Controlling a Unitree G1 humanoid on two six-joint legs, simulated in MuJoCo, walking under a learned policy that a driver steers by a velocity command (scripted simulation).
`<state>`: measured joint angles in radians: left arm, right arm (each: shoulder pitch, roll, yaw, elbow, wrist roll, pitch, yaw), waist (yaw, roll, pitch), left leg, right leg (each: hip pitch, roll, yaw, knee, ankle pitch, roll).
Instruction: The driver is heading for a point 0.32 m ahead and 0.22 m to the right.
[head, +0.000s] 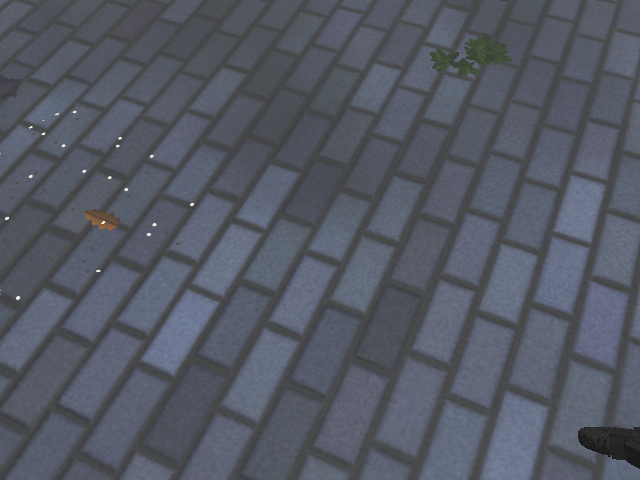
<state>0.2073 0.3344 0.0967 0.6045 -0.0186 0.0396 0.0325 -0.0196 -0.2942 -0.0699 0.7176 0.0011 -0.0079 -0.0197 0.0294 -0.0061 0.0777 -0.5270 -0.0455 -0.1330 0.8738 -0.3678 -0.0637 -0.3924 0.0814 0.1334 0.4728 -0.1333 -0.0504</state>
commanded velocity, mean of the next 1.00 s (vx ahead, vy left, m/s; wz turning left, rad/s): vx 0.07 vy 0.00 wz -0.96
